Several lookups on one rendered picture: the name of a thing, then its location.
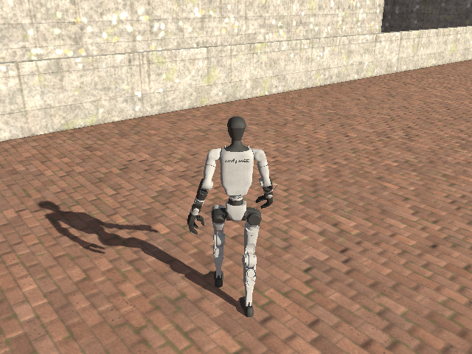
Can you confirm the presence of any right robot upper arm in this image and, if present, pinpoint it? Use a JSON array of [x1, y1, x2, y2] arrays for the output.
[[252, 148, 271, 187]]

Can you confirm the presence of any robot right forearm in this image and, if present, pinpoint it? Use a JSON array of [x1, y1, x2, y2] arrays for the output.
[[263, 176, 273, 198]]

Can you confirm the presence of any robot right foot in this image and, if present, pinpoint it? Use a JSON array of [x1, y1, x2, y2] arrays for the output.
[[240, 296, 254, 317]]

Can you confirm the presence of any robot foot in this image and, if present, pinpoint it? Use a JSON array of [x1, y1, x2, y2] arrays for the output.
[[240, 296, 254, 317], [214, 271, 223, 288]]

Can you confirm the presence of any left robot upper arm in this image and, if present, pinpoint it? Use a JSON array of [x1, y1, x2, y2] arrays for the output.
[[201, 148, 221, 190]]

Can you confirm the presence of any robot left foot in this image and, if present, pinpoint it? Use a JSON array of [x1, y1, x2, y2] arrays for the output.
[[214, 271, 223, 288]]

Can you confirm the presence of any left robot hand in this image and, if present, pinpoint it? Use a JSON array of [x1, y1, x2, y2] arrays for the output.
[[187, 213, 204, 235]]

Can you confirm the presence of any right robot hand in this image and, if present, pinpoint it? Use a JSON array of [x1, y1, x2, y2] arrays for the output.
[[256, 195, 273, 209]]

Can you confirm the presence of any robot left forearm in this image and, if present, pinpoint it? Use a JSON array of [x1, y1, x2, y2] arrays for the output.
[[190, 179, 208, 215]]

